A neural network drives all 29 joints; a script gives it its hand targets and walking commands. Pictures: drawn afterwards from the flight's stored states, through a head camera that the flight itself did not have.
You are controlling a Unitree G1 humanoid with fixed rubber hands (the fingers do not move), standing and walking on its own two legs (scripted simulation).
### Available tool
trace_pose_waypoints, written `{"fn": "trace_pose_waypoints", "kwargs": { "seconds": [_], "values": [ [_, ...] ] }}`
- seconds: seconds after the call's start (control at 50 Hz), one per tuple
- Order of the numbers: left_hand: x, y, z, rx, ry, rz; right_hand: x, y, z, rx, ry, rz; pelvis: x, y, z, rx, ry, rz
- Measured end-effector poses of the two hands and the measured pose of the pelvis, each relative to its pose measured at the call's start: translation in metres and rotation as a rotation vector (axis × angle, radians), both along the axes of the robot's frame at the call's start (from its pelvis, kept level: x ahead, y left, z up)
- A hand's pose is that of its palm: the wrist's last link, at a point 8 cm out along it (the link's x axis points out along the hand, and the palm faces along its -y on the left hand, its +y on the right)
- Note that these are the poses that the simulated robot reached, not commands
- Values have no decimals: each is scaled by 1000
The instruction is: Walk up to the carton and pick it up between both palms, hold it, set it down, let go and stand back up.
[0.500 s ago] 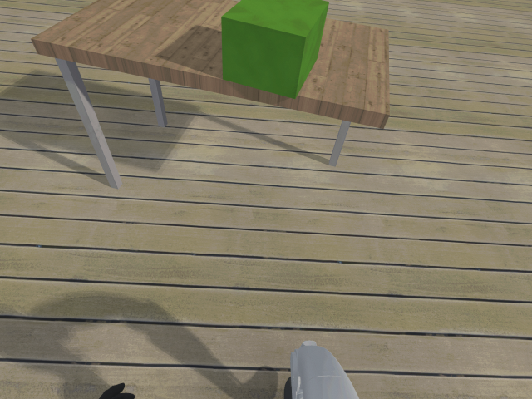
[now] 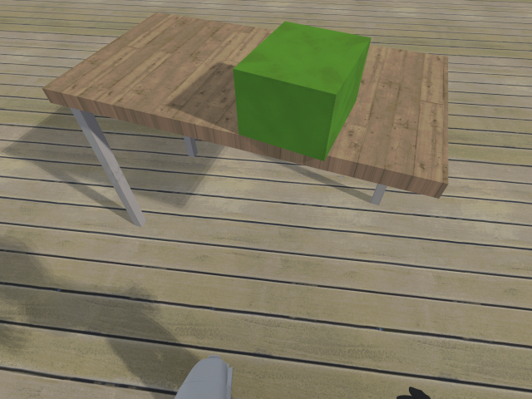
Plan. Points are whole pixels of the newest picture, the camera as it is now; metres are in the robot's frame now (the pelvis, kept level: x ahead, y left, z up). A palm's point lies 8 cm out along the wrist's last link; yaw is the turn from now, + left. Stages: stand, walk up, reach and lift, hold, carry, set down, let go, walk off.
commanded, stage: walk up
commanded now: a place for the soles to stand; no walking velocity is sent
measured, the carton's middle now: (303, 87) +0.78 -0.07 +0.04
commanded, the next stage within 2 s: none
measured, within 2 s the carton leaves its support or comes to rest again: neither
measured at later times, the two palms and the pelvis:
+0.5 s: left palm (132, 316) +0.27 +0.27 -0.14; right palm (419, 369) +0.18 -0.24 -0.10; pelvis +0.21 +0.01 +0.00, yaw +1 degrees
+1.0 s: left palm (190, 284) +0.34 +0.17 -0.14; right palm (427, 273) +0.37 -0.32 -0.13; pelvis +0.30 -0.07 -0.01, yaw +2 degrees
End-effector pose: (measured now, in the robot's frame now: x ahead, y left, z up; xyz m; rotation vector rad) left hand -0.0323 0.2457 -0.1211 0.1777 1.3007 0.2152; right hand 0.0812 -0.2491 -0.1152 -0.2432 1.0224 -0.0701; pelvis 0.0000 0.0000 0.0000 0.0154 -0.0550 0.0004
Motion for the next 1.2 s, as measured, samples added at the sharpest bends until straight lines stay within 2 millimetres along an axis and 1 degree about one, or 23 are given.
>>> {"fn": "trace_pose_waypoints", "kwargs": {
  "seconds": [0.06, 0.12, 0.18, 0.22, 0.24, 0.28, 0.38, 0.44, 0.48, 0.54, 0.6, 0.66, 0.7, 0.74, 0.8, 0.84, 0.88, 0.92, 1.0, 1.08, 1.14, 1.2],
  "values": [
    [8, 1, -8, -26, 41, 15, 42, 20, -3, 17, -14, 33, 27, 5, -5, -22, 7, 18],
    [24, 6, -22, -53, 66, 29, 85, 40, -6, 11, -19, 76, 58, 12, -13, -38, 13, 28],
    [47, 14, -42, -75, 104, 21, 122, 52, -12, -19, -46, 84, 90, 23, -27, -27, 19, 33],
    [69, 19, -49, -85, 121, -7, 136, 53, -13, -38, -56, 60, 106, 28, -31, -13, 11, 26],
    [83, 21, -48, -87, 120, -23, 137, 51, -12, -47, -52, 32, 114, 31, -30, -19, 8, 21],
    [117, 27, -43, -81, 97, -61, 133, 42, -6, -63, -26, -37, 129, 33, -23, -34, 3, 17],
    [216, 41, -21, -46, -41, -128, 106, 24, 11, -99, 105, -126, 166, 29, -3, -46, -3, 25],
    [262, 39, -15, -36, -96, -146, 96, 17, 15, -104, 179, -151, 188, 21, 1, -43, -5, 24],
    [287, 31, -14, -43, -115, -155, 96, 14, 14, -97, 209, -160, 203, 15, 1, -35, -3, 19],
    [321, 8, -17, -65, -130, -177, 106, 8, 8, -75, 232, -164, 223, 3, -2, -14, 3, 9],
    [353, -20, -20, -80, -136, -201, 125, -2, -4, -47, 237, -156, 243, -12, -8, 10, 4, -1],
    [380, -46, -26, -67, -142, -211, 152, -22, -23, -24, 236, -141, 266, -30, -19, 28, 8, -5],
    [389, -59, -27, -53, -140, -192, 173, -36, -34, -18, 238, -119, 276, -41, -24, 5, 8, -14],
    [390, -66, -25, -43, -136, -147, 195, -46, -37, -14, 224, -110, 281, -50, -24, 6, -3, -10],
    [382, -68, -16, -21, -113, -64, 226, -56, -29, -18, 197, -91, 291, -60, -14, 15, -8, 1],
    [377, -69, -11, -7, -97, -45, 245, -62, -21, -22, 166, -75, 296, -66, -9, 19, -3, 5],
    [374, -70, -10, -1, -85, -42, 262, -66, -16, -29, 133, -58, 299, -70, -7, 15, 2, 10],
    [371, -72, -12, 1, -76, -44, 275, -69, -15, -35, 113, -47, 300, -72, -8, 7, 3, 13],
    [371, -73, -23, -10, -66, -46, 287, -68, -20, -43, 102, -41, 299, -72, -15, -14, 3, 26],
    [378, -67, -34, -28, -89, -48, 288, -62, -22, -58, 106, -33, 294, -69, -21, -20, 2, 49],
    [382, -65, -32, -39, -104, -55, 287, -59, -16, -59, 104, -30, 292, -66, -17, -25, 8, 49],
    [379, -62, -28, -33, -108, -61, 288, -64, -11, -70, 106, -21, 290, -66, -14, -28, 16, 56]
  ]
}}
